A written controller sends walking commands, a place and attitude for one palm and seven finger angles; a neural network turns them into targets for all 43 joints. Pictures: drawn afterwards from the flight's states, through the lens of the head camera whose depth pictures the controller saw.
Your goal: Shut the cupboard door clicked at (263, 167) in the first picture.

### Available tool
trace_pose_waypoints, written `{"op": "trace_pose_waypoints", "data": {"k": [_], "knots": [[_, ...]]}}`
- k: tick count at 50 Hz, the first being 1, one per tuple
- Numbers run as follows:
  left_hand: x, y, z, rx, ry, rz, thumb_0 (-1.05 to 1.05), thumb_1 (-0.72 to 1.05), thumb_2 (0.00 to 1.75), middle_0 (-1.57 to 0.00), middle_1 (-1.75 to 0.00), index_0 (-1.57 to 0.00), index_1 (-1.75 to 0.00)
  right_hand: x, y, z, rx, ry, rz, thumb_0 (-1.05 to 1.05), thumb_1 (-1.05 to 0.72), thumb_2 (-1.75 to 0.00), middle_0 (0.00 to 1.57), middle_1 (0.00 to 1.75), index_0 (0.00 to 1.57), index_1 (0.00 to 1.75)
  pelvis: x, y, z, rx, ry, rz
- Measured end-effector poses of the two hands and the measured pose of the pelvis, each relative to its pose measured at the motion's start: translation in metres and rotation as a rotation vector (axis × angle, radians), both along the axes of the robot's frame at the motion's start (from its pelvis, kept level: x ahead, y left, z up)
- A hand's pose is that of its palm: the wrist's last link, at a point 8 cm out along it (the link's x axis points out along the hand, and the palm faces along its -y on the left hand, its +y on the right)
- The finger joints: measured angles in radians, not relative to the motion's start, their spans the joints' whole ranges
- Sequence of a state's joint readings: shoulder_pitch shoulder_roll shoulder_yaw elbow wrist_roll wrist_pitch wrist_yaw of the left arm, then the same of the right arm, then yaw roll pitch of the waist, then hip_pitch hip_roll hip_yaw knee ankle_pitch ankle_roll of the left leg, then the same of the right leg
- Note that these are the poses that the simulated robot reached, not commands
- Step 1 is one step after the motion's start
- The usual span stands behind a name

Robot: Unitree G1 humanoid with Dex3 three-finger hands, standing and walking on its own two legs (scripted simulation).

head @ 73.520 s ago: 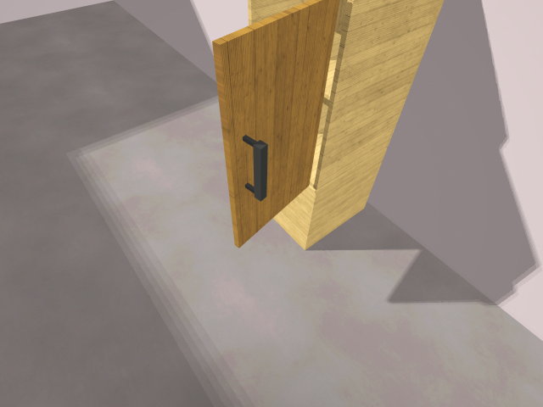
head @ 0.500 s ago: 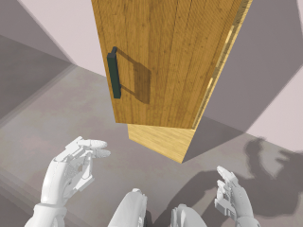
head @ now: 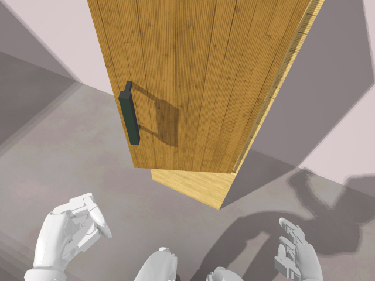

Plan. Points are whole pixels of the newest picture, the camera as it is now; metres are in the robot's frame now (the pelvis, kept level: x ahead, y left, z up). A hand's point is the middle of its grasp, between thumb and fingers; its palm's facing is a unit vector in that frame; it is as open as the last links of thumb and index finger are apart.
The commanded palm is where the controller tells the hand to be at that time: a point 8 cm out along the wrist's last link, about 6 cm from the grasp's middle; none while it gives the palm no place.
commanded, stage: raise the hand and make a fist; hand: left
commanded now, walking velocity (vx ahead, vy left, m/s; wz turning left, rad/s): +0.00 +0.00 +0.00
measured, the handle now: (132, 114) +0.46 +0.17 +0.06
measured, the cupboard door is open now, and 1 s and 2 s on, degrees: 22 22 22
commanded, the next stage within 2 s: bring the fist close to the handle in 0.74 s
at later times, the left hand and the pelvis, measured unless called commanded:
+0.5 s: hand (102, 210) +0.23 +0.18 +0.06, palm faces +0.03 -1.00 -0.02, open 3.1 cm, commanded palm +0.20 +0.23 +0.06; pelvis +0.00 -0.01 +0.01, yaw +0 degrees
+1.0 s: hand (104, 210) +0.23 +0.17 +0.06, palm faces +0.04 -1.00 -0.03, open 3.1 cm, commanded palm +0.22 +0.22 +0.06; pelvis +0.00 -0.01 +0.00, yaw +0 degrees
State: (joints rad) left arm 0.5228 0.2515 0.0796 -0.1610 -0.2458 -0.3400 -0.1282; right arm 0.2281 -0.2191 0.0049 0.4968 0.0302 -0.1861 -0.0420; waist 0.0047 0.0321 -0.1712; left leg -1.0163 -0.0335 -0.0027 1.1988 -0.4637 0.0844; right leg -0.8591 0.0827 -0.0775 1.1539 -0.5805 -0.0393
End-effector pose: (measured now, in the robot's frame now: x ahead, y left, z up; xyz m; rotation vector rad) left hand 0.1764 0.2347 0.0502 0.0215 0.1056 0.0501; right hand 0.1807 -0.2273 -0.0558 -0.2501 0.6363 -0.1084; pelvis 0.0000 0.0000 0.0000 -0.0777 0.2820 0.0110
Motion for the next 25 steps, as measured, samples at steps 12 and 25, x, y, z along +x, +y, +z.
{"op": "trace_pose_waypoints", "data": {"k": [12, 25], "knots": [[0.025, -0.009, -0.002, -0.011, -0.016, -0.067, 0.01, 0.91, 0.90, -1.27, -1.47, -1.27, -1.47, 0.018, 0.006, -0.002, 0.018, 0.024, 0.052, 0.01, -0.90, -0.89, 0.21, 0.30, 0.20, 0.30, 0.008, -0.005, 0.001, 0.000, 0.005, 0.009], [0.033, -0.004, 0.015, -0.001, -0.092, -0.023, 0.01, 0.91, 0.90, -1.30, -1.50, -1.30, -1.50, -0.013, -0.014, -0.005, 0.008, 0.087, 0.007, 0.02, -0.90, -0.89, 0.21, 0.30, 0.20, 0.30, 0.005, -0.010, 0.007, 0.008, -0.014, 0.004]]}}
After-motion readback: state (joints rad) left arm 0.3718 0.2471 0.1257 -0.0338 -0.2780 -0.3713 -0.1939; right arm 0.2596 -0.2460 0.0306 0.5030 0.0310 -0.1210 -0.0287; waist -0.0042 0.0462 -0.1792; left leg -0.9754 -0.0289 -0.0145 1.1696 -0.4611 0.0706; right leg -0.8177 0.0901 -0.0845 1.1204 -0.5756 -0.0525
